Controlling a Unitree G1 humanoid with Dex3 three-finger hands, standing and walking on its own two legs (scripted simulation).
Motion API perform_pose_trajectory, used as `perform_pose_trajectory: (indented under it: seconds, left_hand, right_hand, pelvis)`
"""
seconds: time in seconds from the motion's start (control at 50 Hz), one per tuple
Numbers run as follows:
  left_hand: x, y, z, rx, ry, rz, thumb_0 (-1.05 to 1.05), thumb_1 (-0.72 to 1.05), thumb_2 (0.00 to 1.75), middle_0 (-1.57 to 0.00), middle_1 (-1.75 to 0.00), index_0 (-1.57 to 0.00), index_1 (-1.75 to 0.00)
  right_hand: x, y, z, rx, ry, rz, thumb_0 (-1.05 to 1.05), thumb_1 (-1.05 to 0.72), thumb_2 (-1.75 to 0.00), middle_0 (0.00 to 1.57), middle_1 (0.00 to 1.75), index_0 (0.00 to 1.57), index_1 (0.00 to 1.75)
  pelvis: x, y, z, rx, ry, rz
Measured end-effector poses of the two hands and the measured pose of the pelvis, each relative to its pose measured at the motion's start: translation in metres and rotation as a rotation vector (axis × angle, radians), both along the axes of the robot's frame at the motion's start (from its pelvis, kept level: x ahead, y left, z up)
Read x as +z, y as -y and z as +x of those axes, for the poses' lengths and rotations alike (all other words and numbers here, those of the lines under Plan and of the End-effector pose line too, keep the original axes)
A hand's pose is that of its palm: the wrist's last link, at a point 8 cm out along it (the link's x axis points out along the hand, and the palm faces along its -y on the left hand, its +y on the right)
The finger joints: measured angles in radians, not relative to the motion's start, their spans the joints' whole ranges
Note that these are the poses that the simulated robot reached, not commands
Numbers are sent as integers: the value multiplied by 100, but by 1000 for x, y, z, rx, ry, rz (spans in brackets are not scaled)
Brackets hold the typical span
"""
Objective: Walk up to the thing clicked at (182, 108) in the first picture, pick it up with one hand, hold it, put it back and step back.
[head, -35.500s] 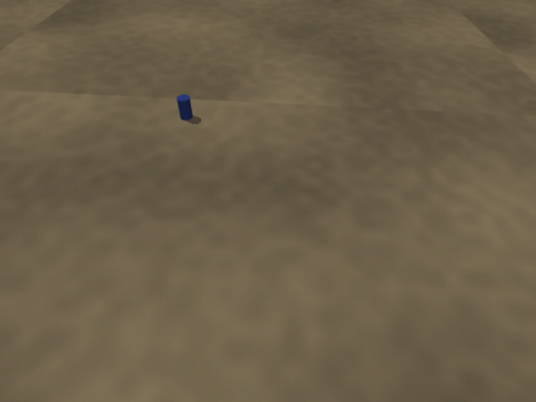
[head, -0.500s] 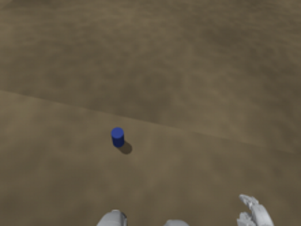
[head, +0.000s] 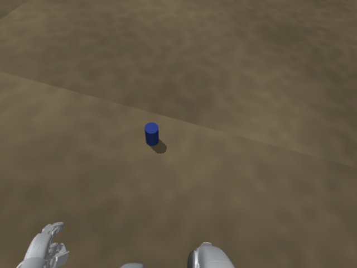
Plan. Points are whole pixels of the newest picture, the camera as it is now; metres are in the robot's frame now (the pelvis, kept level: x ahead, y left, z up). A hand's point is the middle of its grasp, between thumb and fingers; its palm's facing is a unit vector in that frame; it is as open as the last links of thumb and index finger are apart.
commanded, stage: step back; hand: left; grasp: from the side
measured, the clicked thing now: (151, 134) +0.87 +0.13 -0.68
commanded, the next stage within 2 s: stand in 1.50 s
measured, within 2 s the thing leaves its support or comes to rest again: neither
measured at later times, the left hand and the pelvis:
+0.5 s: hand out of the picture -0.09 +0.24 -0.13, palm faces -0.03 -0.91 -0.41, open 7.4 cm; pelvis -0.15 -0.03 +0.01, yaw -3 degrees
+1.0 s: hand out of the picture -0.08 +0.22 -0.13, palm faces +0.02 -0.93 -0.37, open 7.4 cm; pelvis -0.16 -0.05 +0.01, yaw +0 degrees
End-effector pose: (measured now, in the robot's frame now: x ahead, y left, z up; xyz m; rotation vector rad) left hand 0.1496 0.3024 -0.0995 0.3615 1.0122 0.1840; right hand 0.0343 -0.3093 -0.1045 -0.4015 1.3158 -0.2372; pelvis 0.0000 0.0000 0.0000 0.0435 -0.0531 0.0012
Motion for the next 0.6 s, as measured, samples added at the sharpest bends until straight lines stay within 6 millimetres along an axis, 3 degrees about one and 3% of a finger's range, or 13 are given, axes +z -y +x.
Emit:
perform_pose_trajectory:
  seconds: [0.08,0.18,0.26,0.32,0.38,0.46,0.6]
  left_hand:
    - [-3,6,-32,19,-45,-51,0,90,90,-20,-30,-20,-30]
    - [-3,7,-81,39,-79,-59,0,90,90,-20,-30,-21,-30]
    - [-9,8,-126,29,-130,-22,0,90,90,-20,-30,-20,-30]
    - [-14,13,-160,13,-167,11,0,90,90,-20,-30,-20,-30]
    - [-10,24,-198,25,-197,18,0,90,90,-20,-30,-20,-30]
    - [5,27,-238,52,-213,33,0,90,90,-21,-30,-21,-30]
    - [15,11,-260,79,-152,49,1,90,90,-21,-30,-21,-30]
  right_hand:
    - [16,-6,-12,24,47,-5,1,-90,-90,21,30,20,30]
    - [33,3,-8,60,135,-35,1,-90,-90,21,30,20,30]
    - [34,16,-6,84,221,-42,1,-90,-90,21,30,20,30]
    - [24,30,-14,82,277,-29,0,-90,-90,21,30,20,30]
    - [13,40,-34,52,285,-7,0,-90,-90,21,30,20,30]
    - [9,40,-73,19,233,35,1,-90,-90,21,30,20,30]
    - [-5,32,-142,29,88,48,1,-90,-90,21,30,20,30]
  pelvis:
    - [9,-2,-22,18,-4,-62]
    - [16,5,-52,-14,-32,-74]
    - [10,13,-83,-49,-32,-64]
    - [-1,23,-108,-83,-25,-52]
    - [-2,29,-129,-61,5,-100]
    - [7,33,-144,-79,-4,-27]
    - [8,25,-167,-12,-30,-45]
